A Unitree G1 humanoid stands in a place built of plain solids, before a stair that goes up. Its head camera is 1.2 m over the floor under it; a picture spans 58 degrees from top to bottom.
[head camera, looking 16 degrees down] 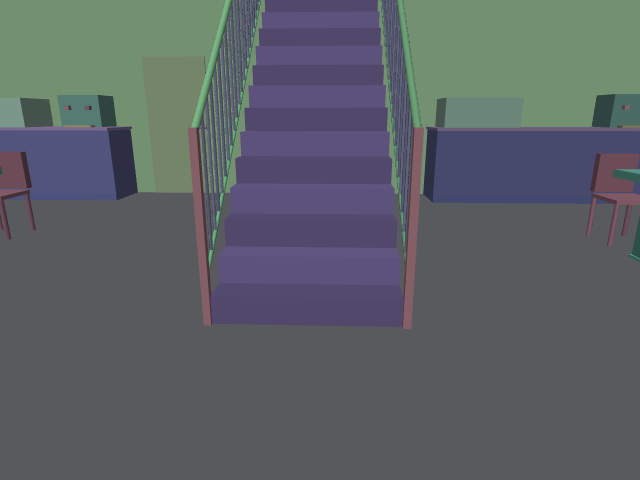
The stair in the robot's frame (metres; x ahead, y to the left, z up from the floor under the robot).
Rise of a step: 0.18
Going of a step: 0.21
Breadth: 1.14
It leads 2 degrees to the right of straight ahead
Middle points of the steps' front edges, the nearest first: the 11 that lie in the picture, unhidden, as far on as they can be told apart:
2.34 0.08 0.18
2.55 0.07 0.36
2.75 0.06 0.54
2.96 0.06 0.72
3.17 0.05 0.90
3.38 0.04 1.08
3.59 0.03 1.26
3.79 0.03 1.44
4.00 0.02 1.62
4.21 0.01 1.80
4.42 0.00 1.98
